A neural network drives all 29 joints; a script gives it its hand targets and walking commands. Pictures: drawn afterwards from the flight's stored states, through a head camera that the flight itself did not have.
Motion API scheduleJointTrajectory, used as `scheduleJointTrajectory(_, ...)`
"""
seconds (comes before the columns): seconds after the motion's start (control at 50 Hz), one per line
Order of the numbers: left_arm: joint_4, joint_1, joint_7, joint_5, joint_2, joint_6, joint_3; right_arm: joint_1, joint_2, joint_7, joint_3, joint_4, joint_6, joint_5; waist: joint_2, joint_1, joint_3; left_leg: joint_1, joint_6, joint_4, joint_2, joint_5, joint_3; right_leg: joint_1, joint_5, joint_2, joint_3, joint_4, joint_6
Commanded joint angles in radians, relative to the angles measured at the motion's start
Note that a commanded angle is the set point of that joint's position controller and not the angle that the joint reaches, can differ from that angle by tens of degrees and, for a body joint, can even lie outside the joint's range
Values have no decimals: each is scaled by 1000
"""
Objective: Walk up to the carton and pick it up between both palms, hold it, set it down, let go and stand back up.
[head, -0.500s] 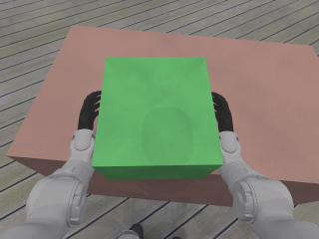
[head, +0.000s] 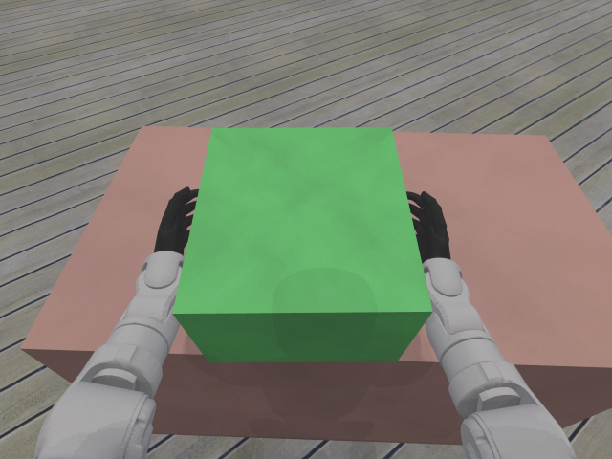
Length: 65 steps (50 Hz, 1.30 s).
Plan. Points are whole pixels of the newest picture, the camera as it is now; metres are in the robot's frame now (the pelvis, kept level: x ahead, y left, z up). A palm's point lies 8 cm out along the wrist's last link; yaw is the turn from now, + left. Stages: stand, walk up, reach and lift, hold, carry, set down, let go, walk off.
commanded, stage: reach and lift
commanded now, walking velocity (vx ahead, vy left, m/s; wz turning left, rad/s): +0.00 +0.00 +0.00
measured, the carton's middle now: (302, 242) +0.41 +0.00 +0.05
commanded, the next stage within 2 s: hold in 1.76 s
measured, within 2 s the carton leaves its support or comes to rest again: neither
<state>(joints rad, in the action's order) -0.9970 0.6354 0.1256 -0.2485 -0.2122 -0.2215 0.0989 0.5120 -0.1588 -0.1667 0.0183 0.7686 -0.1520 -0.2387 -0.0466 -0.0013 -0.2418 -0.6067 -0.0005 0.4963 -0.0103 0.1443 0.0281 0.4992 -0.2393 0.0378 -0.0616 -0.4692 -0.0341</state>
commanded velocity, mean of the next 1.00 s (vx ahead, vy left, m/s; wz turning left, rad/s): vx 0.00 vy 0.00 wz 0.00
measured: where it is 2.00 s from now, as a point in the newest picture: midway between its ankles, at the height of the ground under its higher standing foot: outside the picture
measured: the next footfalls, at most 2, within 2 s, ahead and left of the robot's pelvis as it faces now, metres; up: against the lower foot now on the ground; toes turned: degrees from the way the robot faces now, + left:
none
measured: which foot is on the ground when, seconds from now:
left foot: down 0.00-1.00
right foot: down 0.00-1.00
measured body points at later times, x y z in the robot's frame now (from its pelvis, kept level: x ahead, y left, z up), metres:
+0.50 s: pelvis +0.00 +0.00 +0.02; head -0.02 +0.02 +0.47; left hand +0.38 +0.19 +0.13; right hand +0.37 -0.18 +0.12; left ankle +0.03 +0.12 -0.73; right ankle -0.02 -0.10 -0.73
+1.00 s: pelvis +0.00 +0.01 +0.02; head -0.01 +0.03 +0.47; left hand +0.37 +0.18 +0.14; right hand +0.35 -0.19 +0.14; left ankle +0.03 +0.12 -0.73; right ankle -0.02 -0.10 -0.73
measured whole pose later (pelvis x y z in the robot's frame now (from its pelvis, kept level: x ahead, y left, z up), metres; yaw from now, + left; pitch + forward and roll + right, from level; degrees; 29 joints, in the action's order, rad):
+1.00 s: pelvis +0.00 +0.01 +0.02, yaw -1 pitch +1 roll -1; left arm -0.20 0.41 0.06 0.06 -0.10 0.49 -0.12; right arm 0.39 -0.16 -0.14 -0.04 0.36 0.27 -0.23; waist 0.04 -0.03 -0.08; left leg -0.23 -0.01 0.34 0.00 0.13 0.02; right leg 0.12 -0.18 0.03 -0.01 -0.28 -0.02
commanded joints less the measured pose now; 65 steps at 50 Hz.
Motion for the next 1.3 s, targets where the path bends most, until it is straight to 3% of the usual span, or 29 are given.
scheduleJointTrajectory(0.0, 527, 749, -194, 99, 844, -1, 277, 777, 809, 159, 516, -420, 63, 43, 78, -15, -527, 485, 2, -30, 33, -318, 58, -286, 384, -13, 98, 77, 85)
scheduleJointTrajectory(0.04, 536, 700, -215, 139, 806, 68, 217, 749, 781, 145, 494, -425, 112, 26, 84, -1, -448, 488, 0, -68, 33, -350, 49, -375, 455, -24, 110, 102, 95)
scheduleJointTrajectory(0.06, 565, 699, -228, 153, 797, 101, 196, 738, 782, 141, 486, -417, 133, 21, 86, -12, -428, 521, 5, -95, 32, -342, 45, -399, 447, -24, 107, 121, 94)
scheduleJointTrajectory(0.08, 559, 675, -237, 179, 782, 140, 167, 754, 777, 135, 478, -427, 149, 18, 103, 7, -376, 524, 1, -109, 33, -309, 29, -421, 430, -30, 109, 138, 101)
scheduleJointTrajectory(0.12, 578, 590, -255, 202, 765, 210, 127, 721, 753, 126, 434, -446, 178, 15, 94, 11, -302, 541, 1, -140, 32, -332, 21, -486, 482, -38, 109, 153, 106)
scheduleJointTrajectory(0.14, 608, 606, -264, 228, 748, 244, 105, 698, 734, 121, 394, -420, 193, 29, 64, -2, -251, 530, 2, -159, 35, -316, 12, -486, 471, -41, 96, 160, 105)
scheduleJointTrajectory(0.16, 599, 580, -274, 264, 729, 275, 76, 668, 714, 123, 366, -394, 206, 47, 45, 5, -203, 539, 0, -180, 33, -282, 6, -482, 437, -49, 102, 172, 106)
scheduleJointTrajectory(0.2, 605, 574, -286, 282, 706, 316, 48, 664, 699, 131, 318, -387, 213, 65, 42, -7, -194, 572, -2, -190, 26, -261, -4, -494, 385, -44, 88, 185, 98)
scheduleJointTrajectory(0.28, 681, 581, -284, 271, 754, 348, 101, 734, 714, 148, 321, -488, 178, 85, 26, -7, -249, 625, 11, -184, 23, -300, -16, -485, 398, -42, 62, 190, 92)
scheduleJointTrajectory(0.3, 683, 569, -279, 270, 752, 364, 114, 720, 717, 149, 318, -464, 188, 89, 41, -10, -219, 636, 7, -185, 23, -283, -17, -479, 380, -35, 68, 199, 97)
scheduleJointTrajectory(0.34, 705, 546, -276, 272, 745, 403, 121, 726, 681, 153, 303, -477, 194, 87, 19, -16, -227, 655, 17, -194, 25, -235, -22, -454, 285, -26, 49, 206, 80)
scheduleJointTrajectory(0.36, 747, 568, -269, 260, 756, 408, 136, 739, 697, 160, 318, -490, 194, 81, 28, -9, -233, 666, 12, -186, 23, -260, -25, -437, 293, -23, 48, 210, 84)
scheduleJointTrajectory(0.38, 812, 576, -265, 241, 770, 415, 183, 741, 709, 163, 335, -533, 187, 61, 29, -22, -285, 698, 22, -172, 24, -314, -17, -434, 340, -17, 45, 201, 82)
scheduleJointTrajectory(0.4, 816, 702, -261, 187, 819, 410, 183, 1029, 714, 173, 407, -698, 154, 79, 27, 96, -410, 585, 9, -170, 35, -270, -32, -387, 301, -24, 58, 197, 72)
scheduleJointTrajectory(0.42, 819, 689, -235, 187, 822, 402, 225, 948, 760, 174, 391, -642, 159, 83, 34, 40, -433, 651, -3, -157, 31, -246, -21, -402, 288, -8, 42, 190, 67)
scheduleJointTrajectory(0.44, 806, 655, -224, 188, 840, 410, 242, 937, 748, 175, 391, -653, 161, 81, 20, 47, -382, 664, -2, -158, 26, -239, -15, -351, 275, -9, 42, 202, 60)
scheduleJointTrajectory(0.54, 760, 603, -223, 211, 848, 456, 228, 863, 696, 161, 339, -540, 198, 85, 30, -2, -318, 715, 1, -167, 19, -213, -5, -320, 202, -12, 49, 237, 53)
scheduleJointTrajectory(0.62, 779, 542, -237, 229, 838, 494, 207, 809, 661, 150, 330, -525, 222, 59, 25, -36, -303, 758, 21, -155, 21, -283, 4, -349, 252, -4, 45, 241, 55)
scheduleJointTrajectory(0.7, 867, 491, -242, 236, 819, 535, 219, 759, 639, 143, 358, -580, 251, 16, 12, -56, -294, 781, 40, -138, 29, -361, 13, -377, 321, 9, 39, 232, 59)
scheduleJointTrajectory(0.78, 989, 446, -231, 218, 801, 575, 273, 711, 622, 143, 403, -685, 291, -32, -5, -61, -290, 792, 52, -121, 33, -420, 26, -371, 370, 20, 35, 224, 59)
scheduleJointTrajectory(0.96, 1102, 470, -206, 180, 779, 631, 327, 759, 616, 158, 458, -851, 354, -80, 3, -10, -331, 780, 31, -121, 29, -363, 31, -331, 373, 17, 45, 217, 66)
scheduleJointTrajectory(1.12, 1004, 483, -242, 209, 770, 669, 237, 786, 628, 148, 416, -762, 388, -51, 56, -16, -294, 732, 0, -163, 35, -250, 9, -378, 369, 2, 63, 221, 80)
scheduleJointTrajectory(1.28, 929, 527, -270, 232, 774, 665, 187, 825, 647, 138, 370, -669, 375, -26, 52, -41, -253, 723, 2, -177, 39, -221, 1, -392, 346, 0, 52, 227, 79)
